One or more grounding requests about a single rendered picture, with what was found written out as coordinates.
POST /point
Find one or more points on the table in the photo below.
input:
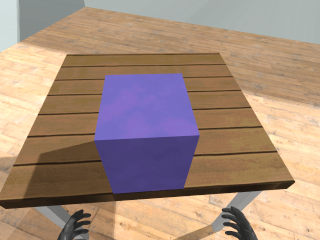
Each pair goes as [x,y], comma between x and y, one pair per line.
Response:
[59,163]

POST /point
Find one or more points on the robot right hand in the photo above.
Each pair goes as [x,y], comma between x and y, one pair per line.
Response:
[242,225]

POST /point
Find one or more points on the carton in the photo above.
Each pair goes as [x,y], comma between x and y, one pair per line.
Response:
[146,133]

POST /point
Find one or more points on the robot left hand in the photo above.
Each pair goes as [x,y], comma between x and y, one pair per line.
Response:
[69,231]

